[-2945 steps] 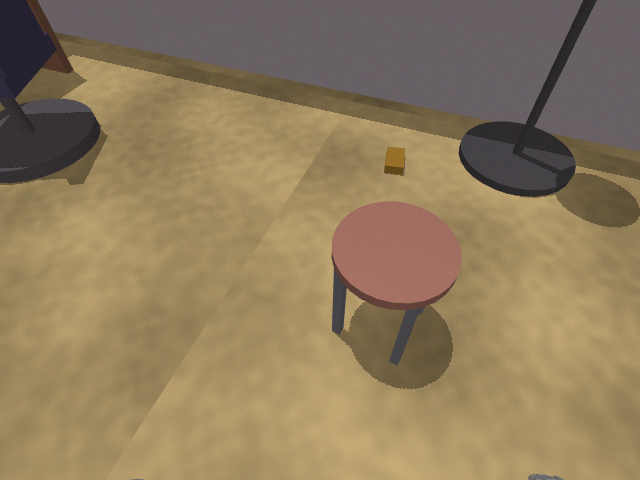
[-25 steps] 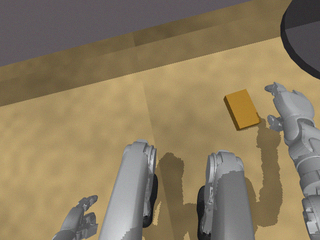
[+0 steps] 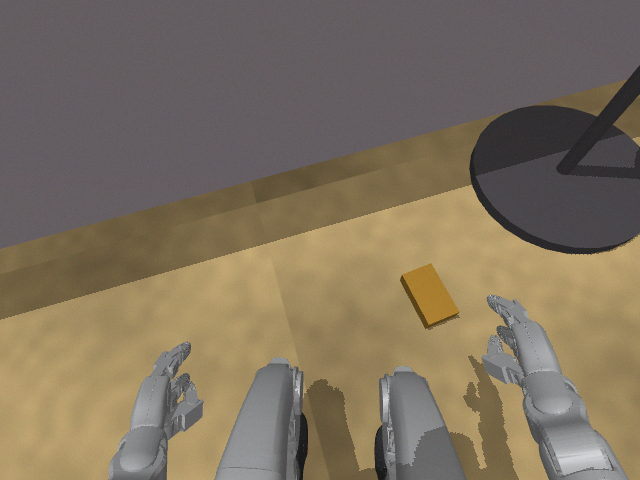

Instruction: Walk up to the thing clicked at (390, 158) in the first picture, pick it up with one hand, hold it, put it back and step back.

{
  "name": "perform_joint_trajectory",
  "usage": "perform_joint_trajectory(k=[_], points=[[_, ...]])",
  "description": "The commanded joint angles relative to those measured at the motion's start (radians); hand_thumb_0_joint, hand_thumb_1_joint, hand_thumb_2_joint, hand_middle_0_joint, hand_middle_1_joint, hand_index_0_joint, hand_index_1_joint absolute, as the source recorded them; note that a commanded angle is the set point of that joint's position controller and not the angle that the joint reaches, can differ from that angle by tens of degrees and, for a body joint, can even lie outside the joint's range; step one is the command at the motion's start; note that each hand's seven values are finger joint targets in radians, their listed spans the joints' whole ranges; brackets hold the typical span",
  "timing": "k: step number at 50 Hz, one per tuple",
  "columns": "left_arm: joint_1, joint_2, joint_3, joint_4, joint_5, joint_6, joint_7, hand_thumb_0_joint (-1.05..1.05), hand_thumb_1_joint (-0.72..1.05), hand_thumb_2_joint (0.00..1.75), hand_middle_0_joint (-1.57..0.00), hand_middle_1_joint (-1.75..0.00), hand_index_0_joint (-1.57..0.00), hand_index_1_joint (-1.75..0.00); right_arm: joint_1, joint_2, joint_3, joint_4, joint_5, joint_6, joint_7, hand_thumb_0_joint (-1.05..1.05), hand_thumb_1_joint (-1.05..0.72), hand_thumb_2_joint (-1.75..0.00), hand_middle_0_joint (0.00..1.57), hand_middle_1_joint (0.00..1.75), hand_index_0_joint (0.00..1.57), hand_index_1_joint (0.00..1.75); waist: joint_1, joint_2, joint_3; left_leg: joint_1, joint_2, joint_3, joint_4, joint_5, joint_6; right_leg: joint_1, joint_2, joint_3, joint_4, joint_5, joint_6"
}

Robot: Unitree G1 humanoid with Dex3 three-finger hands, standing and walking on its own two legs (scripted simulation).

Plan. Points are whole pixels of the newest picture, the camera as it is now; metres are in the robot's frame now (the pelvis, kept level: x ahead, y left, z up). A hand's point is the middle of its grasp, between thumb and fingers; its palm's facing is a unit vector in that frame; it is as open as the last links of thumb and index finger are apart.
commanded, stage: home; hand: right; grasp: from above
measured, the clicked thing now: (428, 295) +0.51 -0.23 -0.57
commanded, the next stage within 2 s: none
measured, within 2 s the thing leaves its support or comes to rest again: neither
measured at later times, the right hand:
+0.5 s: hand (568, 382) +0.22 -0.19 +0.08, palm faces +0.09 +0.97 -0.21, open 7.4 cm
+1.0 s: hand (572, 377) +0.22 -0.20 +0.08, palm faces +0.07 +0.98 -0.20, open 7.4 cm
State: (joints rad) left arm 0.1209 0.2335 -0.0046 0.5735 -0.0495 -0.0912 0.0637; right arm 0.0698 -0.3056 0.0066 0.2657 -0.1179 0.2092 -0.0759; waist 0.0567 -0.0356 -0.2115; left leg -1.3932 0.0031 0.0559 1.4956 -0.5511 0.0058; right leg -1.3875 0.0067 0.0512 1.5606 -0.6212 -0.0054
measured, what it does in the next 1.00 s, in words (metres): rises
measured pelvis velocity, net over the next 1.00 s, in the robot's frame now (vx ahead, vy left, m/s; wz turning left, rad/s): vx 0.06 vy -0.01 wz -0.02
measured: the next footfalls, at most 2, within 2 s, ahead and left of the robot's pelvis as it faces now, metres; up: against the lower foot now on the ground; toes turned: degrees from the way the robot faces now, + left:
none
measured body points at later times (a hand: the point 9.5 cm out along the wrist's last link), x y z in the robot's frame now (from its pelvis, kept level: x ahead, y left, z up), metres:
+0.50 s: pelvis +0.06 -0.01 +0.12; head +0.07 -0.01 +0.57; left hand +0.21 +0.23 +0.06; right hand +0.21 -0.24 +0.09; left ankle +0.07 +0.12 -0.56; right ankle +0.05 -0.11 -0.56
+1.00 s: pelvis +0.06 -0.01 +0.12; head +0.08 -0.02 +0.57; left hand +0.23 +0.23 +0.06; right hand +0.22 -0.25 +0.09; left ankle +0.07 +0.12 -0.56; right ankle +0.05 -0.11 -0.56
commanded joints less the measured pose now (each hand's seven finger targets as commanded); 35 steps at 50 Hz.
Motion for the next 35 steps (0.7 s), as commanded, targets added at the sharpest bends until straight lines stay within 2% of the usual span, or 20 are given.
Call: perform_joint_trajectory(k=[1,6,7,10,11,14,16,19,25,27,30,33,35], points=[[0.044,0.127,0.044,-0.117,-0.004,-0.070,0.045,0.00,0.90,0.90,-0.20,-0.30,-0.20,-0.30,-0.050,-0.126,-0.093,-0.241,0.067,-0.013,-0.029,0.00,-0.90,-0.90,0.20,0.30,0.20,0.30,0.036,-0.007,-0.307,0.430,-0.012,-0.060,-0.364,0.089,0.009,0.335,0.012,-0.006,-0.332,0.105,-0.032],[0.074,0.122,0.026,-0.136,-0.002,-0.084,0.071,0.00,0.90,0.90,-0.20,-0.30,-0.20,-0.30,0.109,-0.067,-0.112,-0.287,0.127,0.054,-0.026,0.00,-0.90,-0.90,0.20,0.30,0.20,0.30,0.013,-0.047,-0.243,0.544,-0.015,-0.036,-0.457,0.179,0.011,0.500,0.006,0.014,-0.477,0.209,-0.018],[0.080,0.121,0.023,-0.144,-0.003,-0.085,0.076,0.00,0.90,0.90,-0.20,-0.30,-0.20,-0.30,0.134,-0.050,-0.103,-0.305,0.138,0.071,-0.024,0.00,-0.90,-0.90,0.20,0.30,0.20,0.30,0.013,-0.056,-0.230,0.568,-0.015,-0.033,-0.479,0.192,0.012,0.536,0.005,0.017,-0.508,0.225,-0.013],[0.102,0.117,0.017,-0.164,0.000,-0.093,0.094,0.00,0.90,0.90,-0.20,-0.30,-0.20,-0.30,0.229,-0.039,-0.116,-0.372,0.170,0.119,-0.020,0.00,-0.90,-0.90,0.20,0.30,0.20,0.30,0.001,-0.050,-0.208,0.659,-0.020,-0.021,-0.545,0.246,0.011,0.624,0.002,0.019,-0.572,0.292,-0.009],[0.110,0.112,0.013,-0.171,0.002,-0.096,0.098,0.00,0.90,0.90,-0.20,-0.30,-0.20,-0.30,0.252,-0.024,-0.097,-0.403,0.177,0.133,-0.015,0.00,-0.90,-0.90,0.20,0.30,0.20,0.30,0.004,-0.055,-0.194,0.689,-0.020,-0.015,-0.565,0.270,0.011,0.645,0.002,0.017,-0.591,0.320,-0.008],[0.127,0.105,0.007,-0.190,0.004,-0.110,0.113,0.00,0.90,0.90,-0.20,-0.30,-0.20,-0.30,0.311,-0.017,-0.101,-0.458,0.194,0.168,-0.011,0.00,-0.90,-0.90,0.20,0.30,0.20,0.30,0.005,-0.030,-0.127,0.753,-0.022,-0.011,-0.643,0.283,0.007,0.691,0.005,0.006,-0.644,0.324,-0.014],[0.128,0.101,0.009,-0.200,0.009,-0.121,0.123,0.00,0.90,0.90,-0.20,-0.30,-0.20,-0.30,0.342,-0.012,-0.093,-0.515,0.194,0.177,-0.004,0.00,-0.90,-0.90,0.20,0.30,0.20,0.30,0.005,-0.043,-0.113,0.767,-0.027,-0.006,-0.660,0.305,0.007,0.727,0.003,0.004,-0.664,0.354,-0.013],[0.135,0.099,0.011,-0.207,0.016,-0.140,0.132,0.00,0.90,0.90,-0.20,-0.30,-0.20,-0.30,0.412,-0.004,-0.086,-0.526,0.185,0.187,0.008,0.00,-0.90,-0.90,0.20,0.30,0.20,0.30,0.001,-0.002,-0.071,0.785,-0.031,0.005,-0.675,0.328,0.009,0.744,0.001,0.011,-0.688,0.393,-0.013],[0.120,0.105,0.015,-0.225,0.028,-0.168,0.137,0.00,0.90,0.90,-0.20,-0.30,-0.20,-0.30,0.419,-0.014,-0.090,-0.574,0.181,0.193,0.036,0.00,-0.90,-0.90,0.20,0.30,0.20,0.30,-0.004,0.009,0.015,0.786,-0.029,0.014,-0.726,0.237,0.000,0.750,0.002,0.010,-0.740,0.289,-0.021],[0.116,0.110,0.016,-0.219,0.030,-0.178,0.136,0.00,0.90,0.90,-0.20,-0.30,-0.20,-0.30,0.397,-0.010,-0.078,-0.575,0.177,0.190,0.045,0.00,-0.90,-0.90,0.20,0.30,0.20,0.30,0.001,0.002,0.031,0.774,-0.030,0.018,-0.721,0.219,0.000,0.757,-0.005,0.019,-0.758,0.271,-0.018],[0.118,0.115,0.019,-0.215,0.033,-0.190,0.133,0.00,0.90,0.90,-0.20,-0.30,-0.20,-0.30,0.392,-0.018,-0.088,-0.569,0.173,0.185,0.051,0.00,-0.90,-0.90,0.20,0.30,0.20,0.30,-0.005,-0.004,0.020,0.778,-0.029,0.020,-0.707,0.223,0.002,0.767,-0.010,0.031,-0.760,0.282,-0.012],[0.119,0.112,0.022,-0.213,0.036,-0.195,0.130,0.00,0.90,0.90,-0.20,-0.30,-0.20,-0.30,0.403,-0.018,-0.090,-0.575,0.172,0.179,0.053,0.00,-0.90,-0.90,0.20,0.30,0.20,0.30,-0.008,-0.015,-0.019,0.803,-0.028,0.015,-0.704,0.273,0.004,0.781,0.000,0.012,-0.736,0.345,-0.011],[0.116,0.113,0.021,-0.211,0.039,-0.197,0.129,0.00,0.90,0.90,-0.20,-0.30,-0.20,-0.30,0.399,-0.027,-0.097,-0.580,0.170,0.176,0.051,0.00,-0.90,-0.90,0.20,0.30,0.20,0.30,-0.014,-0.023,-0.018,0.811,-0.027,0.013,-0.705,0.270,0.003,0.776,0.002,0.010,-0.735,0.339,-0.012]])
